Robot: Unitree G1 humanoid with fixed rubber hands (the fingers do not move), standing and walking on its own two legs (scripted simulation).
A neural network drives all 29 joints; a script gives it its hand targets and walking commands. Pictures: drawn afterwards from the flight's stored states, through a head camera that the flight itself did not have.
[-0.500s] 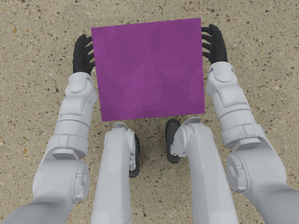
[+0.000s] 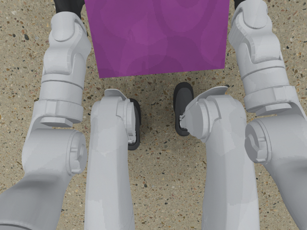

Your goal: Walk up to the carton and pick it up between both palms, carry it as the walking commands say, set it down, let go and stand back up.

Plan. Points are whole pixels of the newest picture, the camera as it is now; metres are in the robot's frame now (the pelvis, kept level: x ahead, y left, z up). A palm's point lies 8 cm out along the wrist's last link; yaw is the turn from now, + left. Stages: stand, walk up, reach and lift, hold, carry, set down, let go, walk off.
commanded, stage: set down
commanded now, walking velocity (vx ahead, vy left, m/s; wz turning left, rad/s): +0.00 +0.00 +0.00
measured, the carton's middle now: (156, 16) +0.49 +0.02 -0.27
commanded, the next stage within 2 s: none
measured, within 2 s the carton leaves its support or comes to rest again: rests again in 1.00 s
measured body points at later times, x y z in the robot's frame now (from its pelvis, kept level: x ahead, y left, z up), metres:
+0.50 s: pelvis +0.00 +0.00 -0.08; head +0.37 +0.01 +0.17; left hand +0.53 +0.18 -0.27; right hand +0.57 -0.14 -0.25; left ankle +0.10 +0.11 -0.44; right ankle +0.16 -0.09 -0.44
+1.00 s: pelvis +0.00 +0.00 -0.10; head +0.37 +0.00 +0.15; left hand +0.54 +0.18 -0.28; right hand +0.58 -0.15 -0.26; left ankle +0.10 +0.11 -0.44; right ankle +0.16 -0.09 -0.44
